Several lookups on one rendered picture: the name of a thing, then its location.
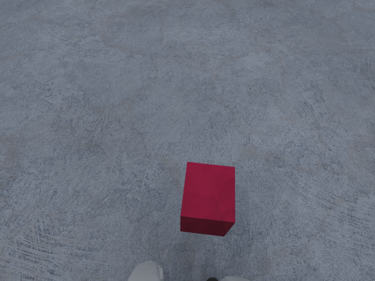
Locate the robot left thigh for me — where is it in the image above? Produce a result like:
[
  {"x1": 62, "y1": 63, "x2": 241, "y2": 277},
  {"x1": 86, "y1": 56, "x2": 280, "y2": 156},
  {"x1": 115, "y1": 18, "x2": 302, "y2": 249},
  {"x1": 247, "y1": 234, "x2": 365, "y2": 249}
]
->
[{"x1": 128, "y1": 262, "x2": 163, "y2": 281}]

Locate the carton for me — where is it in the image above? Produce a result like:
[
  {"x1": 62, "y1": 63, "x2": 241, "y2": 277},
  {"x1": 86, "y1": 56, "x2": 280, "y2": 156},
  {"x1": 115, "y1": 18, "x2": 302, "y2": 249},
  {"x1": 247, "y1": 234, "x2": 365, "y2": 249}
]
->
[{"x1": 180, "y1": 162, "x2": 235, "y2": 237}]

